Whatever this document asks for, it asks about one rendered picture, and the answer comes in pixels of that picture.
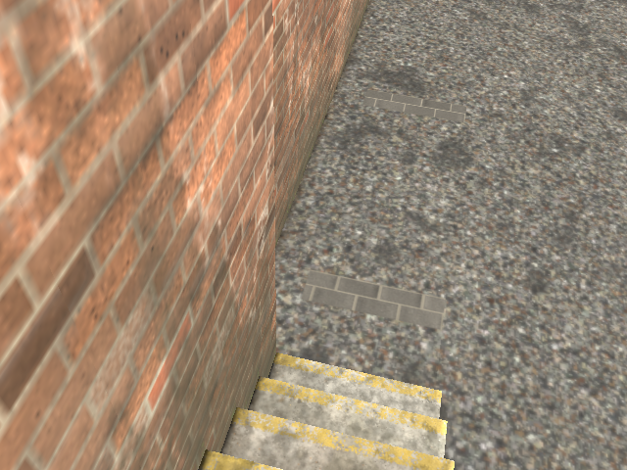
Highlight stairs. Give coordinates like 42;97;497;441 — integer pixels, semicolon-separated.
198;352;455;470

